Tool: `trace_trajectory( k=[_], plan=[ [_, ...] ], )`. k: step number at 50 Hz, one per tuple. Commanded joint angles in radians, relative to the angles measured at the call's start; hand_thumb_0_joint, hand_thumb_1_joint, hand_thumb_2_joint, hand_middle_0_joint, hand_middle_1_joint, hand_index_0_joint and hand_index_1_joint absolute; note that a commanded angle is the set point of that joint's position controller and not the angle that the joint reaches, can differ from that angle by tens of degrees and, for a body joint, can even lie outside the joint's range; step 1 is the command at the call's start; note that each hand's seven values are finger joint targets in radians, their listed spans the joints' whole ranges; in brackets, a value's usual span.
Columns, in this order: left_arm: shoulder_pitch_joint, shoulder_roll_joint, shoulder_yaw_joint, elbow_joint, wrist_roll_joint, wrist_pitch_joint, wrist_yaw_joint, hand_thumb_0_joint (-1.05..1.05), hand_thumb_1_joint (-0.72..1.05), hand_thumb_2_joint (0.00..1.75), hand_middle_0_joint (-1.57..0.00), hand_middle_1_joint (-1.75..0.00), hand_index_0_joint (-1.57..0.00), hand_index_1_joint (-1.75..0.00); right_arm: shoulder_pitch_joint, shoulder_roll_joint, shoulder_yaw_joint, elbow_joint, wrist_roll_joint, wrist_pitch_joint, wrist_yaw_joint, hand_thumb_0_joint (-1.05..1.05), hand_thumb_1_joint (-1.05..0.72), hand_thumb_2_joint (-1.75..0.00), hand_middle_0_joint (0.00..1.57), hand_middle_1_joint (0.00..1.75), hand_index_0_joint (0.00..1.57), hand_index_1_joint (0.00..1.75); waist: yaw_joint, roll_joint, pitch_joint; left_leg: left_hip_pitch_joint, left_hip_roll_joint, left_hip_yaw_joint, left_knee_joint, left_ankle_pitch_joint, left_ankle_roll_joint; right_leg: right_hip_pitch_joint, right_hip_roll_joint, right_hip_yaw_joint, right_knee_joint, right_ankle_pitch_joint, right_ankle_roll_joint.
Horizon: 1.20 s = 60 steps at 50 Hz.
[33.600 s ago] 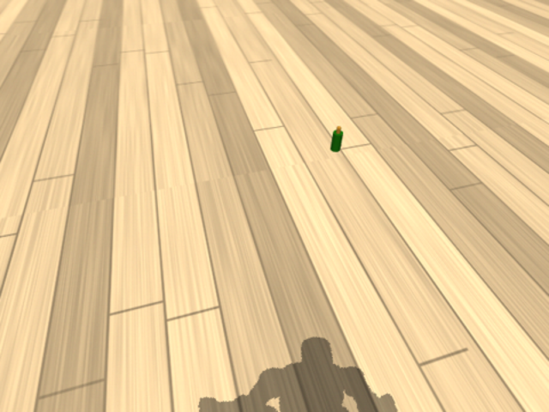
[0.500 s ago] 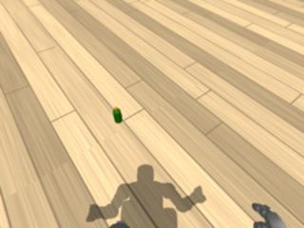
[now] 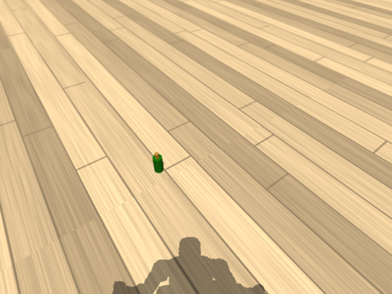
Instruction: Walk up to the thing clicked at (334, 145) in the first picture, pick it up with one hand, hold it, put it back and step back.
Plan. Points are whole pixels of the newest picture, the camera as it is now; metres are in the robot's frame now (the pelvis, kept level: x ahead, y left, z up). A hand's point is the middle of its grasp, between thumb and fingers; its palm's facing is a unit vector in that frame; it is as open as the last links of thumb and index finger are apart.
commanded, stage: step back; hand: left
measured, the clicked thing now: (157, 161) +1.05 +0.22 -0.69
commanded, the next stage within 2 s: stand in 0.92 s
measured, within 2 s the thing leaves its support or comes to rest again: neither
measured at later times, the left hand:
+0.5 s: hand out of the picture +0.12 +0.28 -0.16, palm faces +0.07 -0.93 -0.36, open 7.4 cm
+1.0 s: hand out of the picture +0.12 +0.28 -0.15, palm faces +0.03 -0.94 -0.35, open 7.4 cm
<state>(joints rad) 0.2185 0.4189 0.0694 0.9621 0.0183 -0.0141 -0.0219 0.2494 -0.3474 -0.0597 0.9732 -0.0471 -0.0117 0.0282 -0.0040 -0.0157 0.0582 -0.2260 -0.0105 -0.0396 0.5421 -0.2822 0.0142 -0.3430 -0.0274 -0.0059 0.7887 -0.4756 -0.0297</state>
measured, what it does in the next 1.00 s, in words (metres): steps on the spot: right foot, then left foot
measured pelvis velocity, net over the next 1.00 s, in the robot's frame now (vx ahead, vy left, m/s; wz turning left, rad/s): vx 0.05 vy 0.02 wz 0.03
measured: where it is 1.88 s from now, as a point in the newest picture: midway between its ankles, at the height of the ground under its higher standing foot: outside the picture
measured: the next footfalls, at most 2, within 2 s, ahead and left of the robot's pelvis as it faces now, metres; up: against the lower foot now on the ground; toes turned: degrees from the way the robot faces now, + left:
right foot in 0.06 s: +0.08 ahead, -0.12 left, +0.00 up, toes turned +0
left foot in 0.38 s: +0.11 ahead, +0.15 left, +0.00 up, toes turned +3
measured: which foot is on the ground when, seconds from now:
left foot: down 0.00-0.10, up 0.12-0.36, down 0.38-1.00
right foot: up 0.00-0.04, down 0.06-1.00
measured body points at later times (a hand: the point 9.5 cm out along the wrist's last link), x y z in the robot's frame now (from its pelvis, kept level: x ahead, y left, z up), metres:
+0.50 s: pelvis +0.05 +0.01 -0.01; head +0.08 +0.02 +0.44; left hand +0.11 +0.33 -0.13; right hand +0.15 -0.29 -0.13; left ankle +0.07 +0.14 -0.73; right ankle +0.04 -0.12 -0.73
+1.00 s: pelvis +0.05 +0.02 +0.01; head +0.08 +0.02 +0.46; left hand +0.12 +0.33 -0.12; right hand +0.19 -0.27 -0.11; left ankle +0.07 +0.14 -0.73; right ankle +0.04 -0.12 -0.73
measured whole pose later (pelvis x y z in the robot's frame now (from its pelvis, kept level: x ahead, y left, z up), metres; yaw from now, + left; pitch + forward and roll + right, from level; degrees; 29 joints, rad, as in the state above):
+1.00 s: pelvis +0.05 +0.02 +0.01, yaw +2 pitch -2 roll +0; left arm 0.09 0.37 0.01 1.11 0.01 -0.02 -0.01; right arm 0.01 -0.34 -0.02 1.11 -0.02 -0.01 0.01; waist 0.02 0.00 0.08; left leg -0.20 0.03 0.01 0.43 -0.19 -0.01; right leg -0.12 -0.03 -0.01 0.39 -0.24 0.03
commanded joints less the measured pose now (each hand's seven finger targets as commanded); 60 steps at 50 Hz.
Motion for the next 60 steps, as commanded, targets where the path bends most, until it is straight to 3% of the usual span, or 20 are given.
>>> trace_trajectory(
  k=[1, 3, 4, 5, 6, 7, 10, 15, 17, 19, 20, 21, 22, 24, 25, 28, 34, 45, 52, 60],
  plan=[
    [0.009, 0.133, 0.046, -0.046, 0.007, -0.037, 0.016, 0.00, 0.90, 0.90, -0.20, -0.30, -0.20, -0.30, -0.082, -0.279, -0.065, -0.094, 0.012, -0.011, -0.013, 0.00, -0.90, -0.90, 0.20, 0.30, 0.20, 0.30, 0.020, 0.187, -0.013, -0.104, 0.166, -0.194, -0.174, -0.172, 0.142, 0.132, 0.039, -0.061, -0.256, 0.123, 0.007],
    [0.072, 0.140, 0.052, -0.010, 0.015, -0.048, 0.034, 0.00, 0.90, 0.90, -0.20, -0.30, -0.20, -0.30, -0.113, -0.194, -0.033, -0.104, 0.030, 0.001, -0.016, 0.00, -0.90, -0.90, 0.20, 0.30, 0.20, 0.30, 0.078, 0.098, -0.061, -0.230, 0.103, -0.113, 0.012, -0.124, 0.070, 0.346, 0.030, -0.017, -0.384, 0.221, -0.002],
    [0.104, 0.201, 0.070, -0.006, 0.029, -0.053, 0.044, 0.00, 0.90, 0.90, -0.20, -0.30, -0.20, -0.30, -0.102, -0.129, -0.012, -0.120, 0.038, -0.001, -0.022, 0.00, -0.90, -0.90, 0.20, 0.30, 0.20, 0.30, 0.095, -0.082, -0.079, -0.340, -0.006, -0.070, 0.212, -0.169, 0.025, 0.401, -0.129, 0.246, -0.485, 0.085, -0.037],
    [0.059, 0.283, 0.084, -0.033, 0.032, -0.054, 0.046, 0.00, 0.90, 0.90, -0.20, -0.30, -0.20, -0.30, -0.098, -0.133, -0.012, -0.119, 0.029, 0.003, -0.032, 0.00, -0.90, -0.90, 0.20, 0.30, 0.20, 0.30, 0.093, -0.134, -0.044, -0.395, -0.065, -0.075, 0.323, -0.283, -0.002, 0.285, -0.332, 0.519, -0.596, -0.173, -0.125],
    [-0.038, 0.306, 0.086, -0.061, 0.032, -0.050, 0.042, 0.00, 0.90, 0.90, -0.20, -0.30, -0.20, -0.30, -0.066, -0.217, -0.038, -0.088, 0.021, 0.007, -0.041, 0.00, -0.90, -0.90, 0.20, 0.30, 0.20, 0.30, 0.059, -0.083, 0.019, -0.318, 0.011, -0.111, 0.401, -0.283, -0.006, 0.118, -0.417, 0.588, -0.617, -0.308, -0.205],
    [-0.100, 0.294, 0.085, -0.084, 0.029, -0.051, 0.042, 0.00, 0.90, 0.90, -0.20, -0.30, -0.20, -0.30, -0.024, -0.248, -0.047, -0.070, 0.024, 0.003, -0.040, 0.00, -0.90, -0.90, 0.20, 0.30, 0.20, 0.30, 0.030, -0.093, 0.059, -0.274, 0.047, -0.122, 0.422, -0.257, -0.008, 0.056, -0.425, 0.568, -0.596, -0.239, -0.240],
    [-0.085, 0.196, 0.052, -0.072, 0.014, -0.063, 0.041, 0.00, 0.90, 0.90, -0.20, -0.30, -0.20, -0.30, -0.007, -0.210, -0.035, -0.032, 0.028, -0.008, -0.031, 0.00, -0.90, -0.90, 0.20, 0.30, 0.20, 0.30, 0.021, -0.059, 0.023, -0.244, 0.022, -0.111, 0.335, -0.170, -0.006, 0.137, -0.245, 0.261, -0.499, 0.158, -0.147],
    [-0.107, 0.208, 0.049, -0.064, 0.008, -0.055, 0.037, 0.00, 0.90, 0.90, -0.20, -0.30, -0.20, -0.30, -0.012, -0.185, -0.027, -0.025, 0.020, -0.016, -0.027, 0.00, -0.90, -0.90, 0.20, 0.30, 0.20, 0.30, 0.020, -0.148, -0.035, -0.116, 0.026, 0.043, 0.098, -0.101, -0.018, 0.160, -0.231, 0.120, -0.380, 0.515, -0.135],
    [-0.095, 0.196, 0.040, -0.057, -0.006, -0.038, 0.036, 0.00, 0.90, 0.90, -0.20, -0.30, -0.20, -0.30, -0.007, -0.174, -0.029, -0.009, 0.019, -0.026, -0.033, 0.00, -0.90, -0.90, 0.20, 0.30, 0.20, 0.30, 0.007, -0.127, -0.068, -0.016, -0.010, 0.094, -0.082, 0.091, -0.011, 0.167, -0.177, 0.051, -0.241, 0.676, -0.088],
    [-0.086, 0.159, 0.023, -0.067, -0.011, -0.028, 0.037, 0.00, 0.90, 0.90, -0.20, -0.30, -0.20, -0.30, -0.004, -0.216, -0.044, -0.005, 0.013, -0.031, -0.044, 0.00, -0.90, -0.90, 0.20, 0.30, 0.20, 0.30, 0.001, -0.054, -0.127, 0.100, 0.064, -0.004, -0.071, 0.357, 0.033, 0.112, -0.118, 0.008, -0.130, 0.639, -0.028],
    [-0.085, 0.129, 0.013, -0.074, -0.020, -0.024, 0.037, 0.00, 0.90, 0.90, -0.20, -0.30, -0.20, -0.30, -0.013, -0.254, -0.048, -0.009, 0.011, -0.035, -0.050, 0.00, -0.90, -0.90, 0.20, 0.30, 0.20, 0.30, 0.008, 0.059, -0.163, 0.129, 0.186, -0.143, -0.086, 0.446, 0.073, 0.061, -0.067, -0.011, -0.071, 0.486, 0.003],
    [-0.078, 0.118, 0.008, -0.064, -0.030, -0.009, 0.037, 0.00, 0.90, 0.90, -0.20, -0.30, -0.20, -0.30, -0.082, -0.293, -0.046, -0.031, 0.017, -0.035, -0.051, 0.00, -0.90, -0.90, 0.20, 0.30, 0.20, 0.30, 0.027, 0.096, -0.164, 0.056, 0.279, -0.252, -0.113, 0.353, 0.169, 0.072, -0.003, -0.026, -0.075, 0.216, 0.020],
    [-0.085, 0.139, 0.013, -0.042, -0.026, -0.002, 0.041, 0.00, 0.90, 0.90, -0.20, -0.30, -0.20, -0.30, -0.116, -0.308, -0.048, -0.030, 0.027, -0.030, -0.048, 0.00, -0.90, -0.90, 0.20, 0.30, 0.20, 0.30, 0.023, 0.131, -0.143, -0.017, 0.307, -0.263, -0.117, 0.314, 0.209, 0.132, -0.001, -0.019, -0.102, 0.055, 0.011],
    [-0.084, 0.135, 0.006, -0.019, -0.016, -0.009, 0.039, 0.00, 0.90, 0.90, -0.20, -0.30, -0.20, -0.30, -0.171, -0.276, -0.034, -0.020, 0.023, -0.017, -0.047, 0.00, -0.90, -0.90, 0.20, 0.30, 0.20, 0.30, 0.043, 0.139, -0.106, -0.058, 0.237, -0.162, -0.106, 0.272, 0.138, 0.183, -0.017, -0.005, -0.248, 0.118, 0.000],
    [-0.062, 0.150, 0.010, -0.003, -0.012, -0.016, 0.040, 0.00, 0.90, 0.90, -0.20, -0.30, -0.20, -0.30, -0.196, -0.250, -0.025, -0.027, 0.026, -0.015, -0.047, 0.00, -0.90, -0.90, 0.20, 0.30, 0.20, 0.30, 0.052, 0.134, -0.114, -0.053, 0.197, -0.115, -0.068, 0.305, 0.092, 0.204, -0.044, 0.013, -0.277, 0.265, -0.003],
    [-0.100, 0.193, 0.018, 0.010, -0.013, -0.024, 0.041, 0.00, 0.90, 0.90, -0.20, -0.30, -0.20, -0.30, -0.177, -0.208, -0.010, -0.004, 0.033, -0.014, -0.046, 0.00, -0.90, -0.90, 0.20, 0.30, 0.20, 0.30, 0.017, 0.067, -0.138, -0.028, 0.121, -0.041, -0.022, 0.283, 0.032, 0.214, -0.113, 0.102, -0.305, 0.442, -0.025],
    [-0.133, 0.159, -0.003, 0.043, -0.012, -0.021, 0.038, 0.00, 0.90, 0.90, -0.20, -0.30, -0.20, -0.30, -0.239, -0.218, -0.011, 0.031, 0.030, -0.016, -0.040, 0.00, -0.90, -0.90, 0.20, 0.30, 0.20, 0.30, 0.023, 0.066, -0.110, 0.034, 0.157, -0.066, -0.106, 0.308, 0.051, 0.189, -0.075, 0.047, -0.330, 0.422, 0.001],
    [-0.164, 0.163, -0.005, 0.072, -0.001, -0.023, 0.033, 0.00, 0.90, 0.90, -0.20, -0.30, -0.20, -0.30, -0.289, -0.193, -0.004, 0.070, 0.028, -0.012, -0.032, 0.00, -0.90, -0.90, 0.20, 0.30, 0.20, 0.30, 0.018, 0.015, -0.116, 0.077, 0.134, -0.014, -0.161, 0.212, 0.018, 0.217, -0.095, 0.071, -0.431, 0.432, 0.001],
    [-0.169, 0.153, -0.023, 0.111, -0.008, -0.028, 0.029, 0.00, 0.90, 0.90, -0.20, -0.30, -0.20, -0.30, -0.270, -0.199, 0.006, 0.079, 0.038, -0.025, -0.024, 0.00, -0.90, -0.90, 0.20, 0.30, 0.20, 0.30, 0.008, 0.020, -0.129, 0.140, 0.151, -0.047, -0.214, 0.305, 0.012, 0.246, -0.106, 0.068, -0.483, 0.425, 0.021],
    [-0.156, 0.143, -0.026, 0.129, -0.006, -0.025, 0.025, 0.00, 0.90, 0.90, -0.20, -0.30, -0.20, -0.30, -0.249, -0.212, 0.007, 0.091, 0.039, -0.024, -0.026, 0.00, -0.90, -0.90, 0.20, 0.30, 0.20, 0.30, 0.011, 0.030, -0.085, 0.108, 0.145, -0.048, -0.251, 0.184, 0.005, 0.237, -0.108, 0.069, -0.522, 0.333, 0.021]
  ],
)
